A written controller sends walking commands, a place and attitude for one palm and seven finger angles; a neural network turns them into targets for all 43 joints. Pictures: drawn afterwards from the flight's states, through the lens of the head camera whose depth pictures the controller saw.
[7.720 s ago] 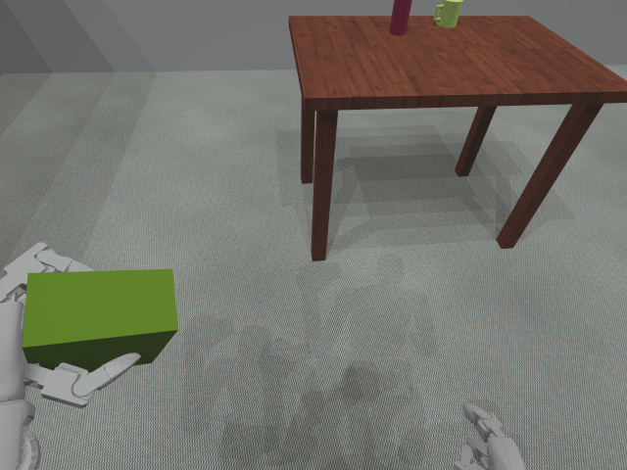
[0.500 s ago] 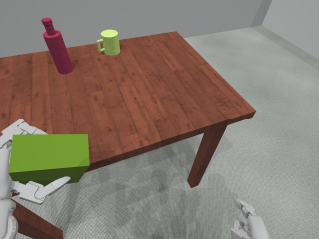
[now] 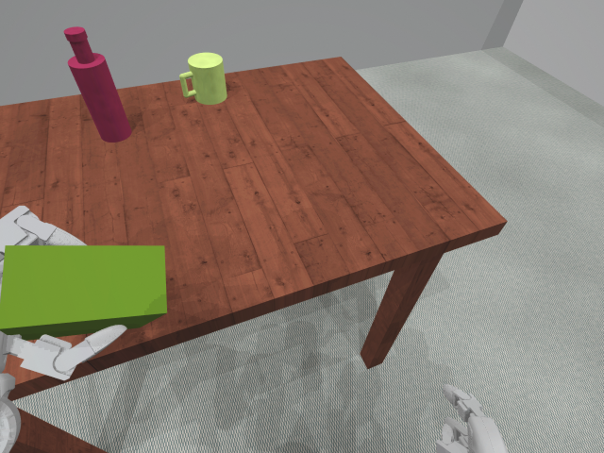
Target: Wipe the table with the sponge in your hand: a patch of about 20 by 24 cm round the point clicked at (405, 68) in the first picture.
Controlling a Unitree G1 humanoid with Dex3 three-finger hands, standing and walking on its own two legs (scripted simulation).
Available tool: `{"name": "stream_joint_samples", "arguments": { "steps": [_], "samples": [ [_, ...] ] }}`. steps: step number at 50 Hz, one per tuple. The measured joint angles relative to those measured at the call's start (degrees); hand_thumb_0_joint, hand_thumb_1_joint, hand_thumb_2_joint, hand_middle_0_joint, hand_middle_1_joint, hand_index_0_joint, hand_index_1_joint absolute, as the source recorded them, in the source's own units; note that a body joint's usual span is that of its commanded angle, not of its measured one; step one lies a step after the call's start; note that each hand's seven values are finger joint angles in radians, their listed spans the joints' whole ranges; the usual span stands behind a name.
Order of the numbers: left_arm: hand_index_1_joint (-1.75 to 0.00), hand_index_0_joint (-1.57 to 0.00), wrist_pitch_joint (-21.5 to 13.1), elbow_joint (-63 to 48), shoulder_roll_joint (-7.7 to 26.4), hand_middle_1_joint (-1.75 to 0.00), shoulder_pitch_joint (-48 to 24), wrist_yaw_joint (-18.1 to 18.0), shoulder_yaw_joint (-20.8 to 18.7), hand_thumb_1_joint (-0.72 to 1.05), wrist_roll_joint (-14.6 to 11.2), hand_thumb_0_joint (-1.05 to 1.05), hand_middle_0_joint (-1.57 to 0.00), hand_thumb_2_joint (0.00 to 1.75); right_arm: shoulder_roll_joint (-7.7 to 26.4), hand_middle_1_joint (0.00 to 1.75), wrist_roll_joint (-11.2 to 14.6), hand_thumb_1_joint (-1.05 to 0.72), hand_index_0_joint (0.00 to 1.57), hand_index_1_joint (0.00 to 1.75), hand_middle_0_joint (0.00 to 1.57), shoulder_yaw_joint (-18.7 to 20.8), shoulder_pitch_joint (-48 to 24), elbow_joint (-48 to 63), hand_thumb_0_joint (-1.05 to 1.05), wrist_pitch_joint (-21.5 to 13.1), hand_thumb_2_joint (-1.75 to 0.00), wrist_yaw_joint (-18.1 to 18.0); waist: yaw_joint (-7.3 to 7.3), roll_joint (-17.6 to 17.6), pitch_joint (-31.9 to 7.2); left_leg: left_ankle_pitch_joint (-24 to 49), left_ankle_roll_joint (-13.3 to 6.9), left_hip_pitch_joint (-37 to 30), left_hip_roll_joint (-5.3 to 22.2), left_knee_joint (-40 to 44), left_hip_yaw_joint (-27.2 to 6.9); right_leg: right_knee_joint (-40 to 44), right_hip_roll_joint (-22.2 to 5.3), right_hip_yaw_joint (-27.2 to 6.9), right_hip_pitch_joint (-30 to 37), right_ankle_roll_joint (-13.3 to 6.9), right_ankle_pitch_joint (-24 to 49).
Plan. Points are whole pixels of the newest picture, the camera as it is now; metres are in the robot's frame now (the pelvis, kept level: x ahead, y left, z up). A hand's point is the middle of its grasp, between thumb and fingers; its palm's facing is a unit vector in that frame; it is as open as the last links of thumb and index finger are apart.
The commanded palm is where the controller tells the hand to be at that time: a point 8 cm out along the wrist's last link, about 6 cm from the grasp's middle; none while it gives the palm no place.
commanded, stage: shuffle to correct the standing spot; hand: left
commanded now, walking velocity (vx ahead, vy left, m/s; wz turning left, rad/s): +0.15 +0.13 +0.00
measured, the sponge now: (108, 294) +0.23 +0.21 +0.17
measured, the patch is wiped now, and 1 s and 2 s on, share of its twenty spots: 0.00 0.00 0.00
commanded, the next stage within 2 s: come to a stop and stand still in 0.50 s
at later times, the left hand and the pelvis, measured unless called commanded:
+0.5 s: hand (69, 255) +0.26 +0.25 +0.18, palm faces +0.43 -0.80 -0.43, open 10.1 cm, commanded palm +0.20 +0.29 +0.20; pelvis +0.05 +0.00 +0.02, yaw +3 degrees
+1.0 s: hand (27, 226) +0.28 +0.31 +0.19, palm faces +0.39 -0.83 -0.39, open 10.1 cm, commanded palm +0.22 +0.34 +0.20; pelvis +0.07 +0.06 +0.02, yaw +2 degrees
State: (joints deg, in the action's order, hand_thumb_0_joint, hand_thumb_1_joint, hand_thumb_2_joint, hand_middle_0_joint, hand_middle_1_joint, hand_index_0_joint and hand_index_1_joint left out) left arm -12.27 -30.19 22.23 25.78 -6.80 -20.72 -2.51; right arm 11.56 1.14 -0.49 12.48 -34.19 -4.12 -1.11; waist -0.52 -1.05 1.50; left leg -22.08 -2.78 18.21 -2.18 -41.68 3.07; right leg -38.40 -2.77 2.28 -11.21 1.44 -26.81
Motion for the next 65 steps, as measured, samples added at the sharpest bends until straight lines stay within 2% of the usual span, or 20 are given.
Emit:
{"name": "stream_joint_samples", "arguments": {
  "steps": [2, 6, 9, 12, 14, 16, 19, 21, 24, 27, 31, 34, 39, 45, 53, 55, 57, 59, 61, 65],
  "samples": [
    [-1.35, -0.74, -0.03, 0.19, 0.13, -1.35, 0.11, -0.14, -1.21, -0.49, -0.2, -0.01, -0.74, 1.0, -0.04, 0.3, -0.06, -0.9, 0.2, 0.3, 0.2, 0.27, -0.68, -0.11, 0.01, 0.52, -0.9, -0.14, 0.24, -0.81, 0.31, -2.06, -1.65, -1.45, -0.94, 1.75, 0.91, -6.67, -0.76, -0.99, -2.88, -0.28, 0.24],
    [-1.35, -0.74, 1.33, 2.05, 0.28, -1.35, -0.1, -0.21, -1.96, -0.49, 0.25, -0.01, -0.74, 1.0, -1.2, 0.3, -0.74, -0.9, 0.2, 0.3, 0.2, 0.75, -0.86, 0.1, 0.01, 0.1, -0.9, 0.15, 1.51, -0.62, 1.28, 0.46, -1.85, -4.34, -1.49, 5.71, 0.88, -22.75, 1.23, -1.3, -11.15, -1.59, -2.81],
    [-1.35, -0.74, 1.5, 1.51, 0.1, -1.35, 1.41, 0.24, -1.23, -0.49, 0.23, -0.01, -0.74, 1.0, -1.31, 0.3, -0.44, -0.9, 0.2, 0.3, 0.2, 0.46, 0.36, 0.56, 0.01, -0.71, -0.9, 0.31, 1.94, 0.25, 1.24, 1.93, -1.66, -6.27, -1.31, 9.55, 0.2, -18.71, 1.39, 1.34, -14.65, -1.76, 1.16],
    [-1.35, -0.74, 0.85, 0.16, 0.74, -1.35, 3.5, 0.52, -1.02, -0.49, 0.02, -0.01, -0.74, 1.0, -0.66, 0.3, -0.53, -0.9, 0.2, 0.3, 0.2, -0.06, 1.35, 0.96, 0.01, -1.36, -0.9, -0.14, 1.86, 1.3, 1.75, 1.6, -1.03, -7.33, -1.11, 10.11, -0.24, -5.75, 1.23, 4.0, -13.19, -1.76, 7.0],
    [-1.35, -0.74, 0.22, -0.38, 2.32, -1.35, 3.63, 0.59, -1.37, -0.49, 0.15, -0.01, -0.74, 1.0, -0.02, 0.3, -0.63, -0.9, 0.2, 0.3, 0.2, -0.03, 2.17, 1.36, 0.01, -1.49, -0.9, -0.4, 2.28, 1.94, 1.88, -0.88, -0.75, -5.36, -1.18, 4.67, -0.99, 3.4, 1.08, 5.15, -9.69, -3.06, 13.62],
    [-1.35, -0.74, -0.77, 0.9, 1.99, -1.35, 1.66, 0.89, -1.11, -0.49, -0.06, -0.01, -0.74, 1.0, 1.13, 0.3, -0.68, -0.9, 0.2, 0.3, 0.2, 0.65, 1.04, -0.25, 0.01, -0.98, -0.9, -0.4, 2.16, 3.7, 2.88, -3.43, 0.03, -0.12, -0.47, -8.69, -2.28, 1.2, 1.46, 6.92, -9.65, -4.79, 13.08],
    [-1.35, -0.74, -0.92, 2.72, -0.42, -1.35, 0.65, 1.11, -1.18, -0.49, -0.32, -0.01, -0.74, 1.0, 2.09, 0.3, -0.69, -0.9, 0.2, 0.3, 0.2, 1.46, -0.36, -2.07, 0.01, 0.56, -0.9, 0.26, 0.78, 3.4, 3.08, -2.57, 1.73, 7.11, 0.42, -23.65, -2.87, 1.24, 1.32, 6.56, -8.79, -5.0, 10.74],
    [-1.35, -0.74, -0.6, 3.09, -1.59, -1.35, 1.12, 0.73, -1.38, -0.49, -0.02, -0.01, -0.74, 1.0, 2.35, 0.3, -0.8, -0.9, 0.2, 0.3, 0.2, 1.57, -0.88, -2.24, 0.01, 1.07, -0.9, 0.3, 0.2, 2.19, 2.96, -0.8, 2.09, 9.77, 2.22, -24.94, -2.8, 2.86, 0.73, 5.73, -8.12, -4.48, 11.4],
    [-1.35, -0.74, 0.0, 2.6, -2.33, -1.35, 1.7, -0.09, -0.85, -0.49, 0.32, -0.01, -0.74, 1.0, 2.39, 0.3, -1.15, -0.9, 0.2, 0.3, 0.2, 1.65, -1.15, -1.9, 0.01, 0.4, -0.9, -0.35, -0.06, -0.05, 2.96, 2.22, 2.23, 9.18, 4.74, -15.57, -1.96, 5.03, -0.92, 4.77, -6.98, -3.84, 12.18],
    [-1.35, -0.74, 0.45, 0.82, -1.96, -1.35, 2.25, -0.93, -0.21, -0.49, 0.37, -0.01, -0.74, 1.0, 2.4, 0.3, -1.29, -0.9, 0.2, 0.3, 0.2, 1.91, -1.63, -1.43, 0.01, -1.13, -0.9, -1.07, -0.44, -2.31, 3.38, 3.75, 1.87, 4.25, 5.15, -1.84, 0.05, 5.46, -2.96, 3.35, -6.14, -2.66, 11.99],
    [-1.35, -0.74, 0.49, -1.88, -1.29, -1.35, 2.09, -1.37, 0.32, -0.49, 0.42, -0.01, -0.74, 1.0, 3.4, 0.3, -1.03, -0.9, 0.2, 0.3, 0.2, 2.9, -2.22, 0.62, 0.01, -2.3, -0.9, -1.64, -0.08, -1.08, 3.19, 8.86, 1.55, -3.04, 5.02, 11.01, 1.18, 3.53, -3.53, 3.07, -5.9, -0.47, 10.4],
    [-1.35, -0.74, 0.65, -1.68, 0.35, -1.35, -0.13, -1.24, -0.55, -0.49, 0.61, -0.01, -0.74, 1.0, 1.93, 0.3, -0.28, -0.9, 0.2, 0.3, 0.2, 3.3, -3.76, 0.84, 0.01, -2.0, -0.9, -1.97, -0.1, -1.98, 3.72, 6.5, 3.73, -3.45, 4.23, 9.78, 1.83, 1.85, -4.55, 2.05, -6.01, 0.82, 9.46],
    [-1.35, -0.74, 2.72, 0.18, 1.66, -1.35, -1.64, -1.1, -2.31, -0.49, 0.99, -0.01, -0.74, 1.0, -2.54, 0.3, -0.55, -0.9, 0.2, 0.3, 0.19, 0.51, -3.23, 2.15, 0.01, -2.69, -0.9, -1.28, 0.08, -3.12, 2.75, 6.56, 3.06, -3.72, 3.59, 10.61, 2.13, 2.91, -2.1, 0.75, -4.04, -0.81, 8.34],
    [-1.35, -0.74, 4.67, -2.25, -1.19, -1.35, -0.64, -0.58, -0.16, -0.49, 0.57, -0.01, -0.74, 1.0, -5.02, 0.3, -0.84, -0.9, 0.2, 0.3, 0.2, -2.89, -2.78, 1.6, 0.01, -2.19, -0.9, -0.03, -0.43, -1.13, 3.38, 7.48, 3.45, -4.36, 5.68, 12.39, 1.19, 11.64, 0.6, 1.78, -0.02, -0.18, 12.31],
    [-1.35, -0.74, 5.47, -1.97, -0.22, -1.35, 0.78, -0.53, 0.24, -0.49, -0.59, -0.01, -0.74, 1.0, -3.77, 0.3, -0.51, -0.9, 0.2, 0.3, 0.2, -2.69, -2.73, 1.52, 0.01, -0.9, -0.9, -1.27, -0.29, 0.24, 3.38, 8.92, 3.88, -4.23, 6.61, 13.51, 0.93, 13.73, 1.66, 2.05, 0.3, -0.83, 14.06],
    [-1.35, -0.74, 4.29, 2.52, 4.63, -1.35, -7.59, 2.53, -1.51, -0.49, 2.79, -0.01, -0.74, 1.0, -2.67, 0.3, -1.46, -0.9, 0.2, 0.3, 0.2, -0.76, -1.39, 1.28, 0.01, -2.99, -0.9, -1.79, -3.02, 0.66, 3.97, 9.12, 3.97, -2.46, 7.23, 12.13, 0.56, 13.27, 2.21, 2.45, -0.91, -1.27, 14.5],
    [-1.35, -0.74, 2.73, 9.32, 7.83, -1.35, -16.55, 3.24, -4.58, -0.49, 2.85, -0.01, -0.74, 1.0, -1.06, 0.3, -1.38, -0.9, 0.2, 0.3, 0.2, 0.15, -1.94, 0.08, 0.01, -3.59, -0.9, -1.11, -4.46, 0.6, 5.31, 9.76, 4.23, -1.96, 7.24, 12.05, 0.89, 11.67, 2.14, 2.09, -2.36, -1.75, 14.58],
    [-1.35, -0.74, 2.78, 11.73, 7.21, -1.35, -18.47, 2.6, -7.46, -0.49, 1.47, -0.01, -0.74, 1.0, 0.58, 0.3, -0.72, -0.9, 0.2, 0.3, 0.2, 0.63, -2.73, 0.02, 0.01, -3.74, -0.9, 0.26, -3.72, 0.98, 5.99, 10.46, 4.08, -2.17, 7.23, 12.63, 1.93, 11.21, 2.09, 1.05, -3.09, -1.6, 15.06],
    [-1.35, -0.74, 2.98, 9.98, 4.29, -1.35, -14.41, 1.91, -7.48, -0.49, 0.18, -0.01, -0.74, 1.0, 1.8, 0.3, 0.19, -0.9, 0.2, 0.3, 0.2, 1.32, -2.68, 0.8, 0.01, -4.19, -0.9, 1.32, -2.08, 1.71, 5.73, 10.84, 3.7, -2.72, 7.14, 13.3, 3.11, 11.4, 2.01, -0.08, -3.24, -1.2, 15.62],
    [-1.35, -0.74, 2.24, 3.8, -0.45, -1.35, -2.06, 3.21, -0.83, -0.49, 0.41, -0.01, -0.74, 1.0, 2.62, 0.3, 0.47, -0.9, 0.2, 0.3, 0.2, 1.82, -1.12, 2.19, 0.01, -4.8, -0.9, 0.71, 0.89, 2.01, 4.62, 10.61, 3.21, -3.3, 6.9, 13.56, 4.0, 11.98, 1.88, -1.1, -2.91, -0.74, 16.1]
  ]
}}
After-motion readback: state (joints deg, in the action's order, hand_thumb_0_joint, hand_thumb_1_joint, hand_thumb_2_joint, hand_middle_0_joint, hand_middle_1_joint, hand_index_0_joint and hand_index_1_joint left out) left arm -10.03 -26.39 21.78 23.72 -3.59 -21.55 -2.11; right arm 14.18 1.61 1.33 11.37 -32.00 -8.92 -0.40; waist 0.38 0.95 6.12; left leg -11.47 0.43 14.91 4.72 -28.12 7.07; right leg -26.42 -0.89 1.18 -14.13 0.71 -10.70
